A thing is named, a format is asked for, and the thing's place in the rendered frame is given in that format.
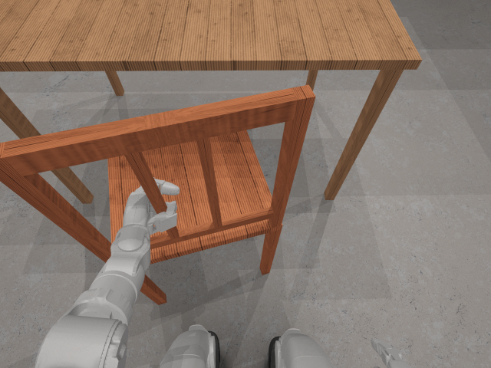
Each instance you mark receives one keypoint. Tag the table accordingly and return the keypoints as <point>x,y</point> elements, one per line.
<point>207,35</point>

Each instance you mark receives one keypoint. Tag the robot left upper arm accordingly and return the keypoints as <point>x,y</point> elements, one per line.
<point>86,342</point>

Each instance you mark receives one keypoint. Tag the left robot forearm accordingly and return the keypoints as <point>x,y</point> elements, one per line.
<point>115,289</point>

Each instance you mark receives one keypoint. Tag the left robot hand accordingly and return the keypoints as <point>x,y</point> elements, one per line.
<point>140,211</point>

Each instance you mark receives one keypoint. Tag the right robot hand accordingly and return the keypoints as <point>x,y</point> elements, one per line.
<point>390,355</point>

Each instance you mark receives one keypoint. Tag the robot left thigh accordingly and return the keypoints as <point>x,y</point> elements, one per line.
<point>191,349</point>

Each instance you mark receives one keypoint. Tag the robot left shin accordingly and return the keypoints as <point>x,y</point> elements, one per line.
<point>197,327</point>

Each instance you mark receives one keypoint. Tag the chair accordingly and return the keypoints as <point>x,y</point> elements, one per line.
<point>205,150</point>

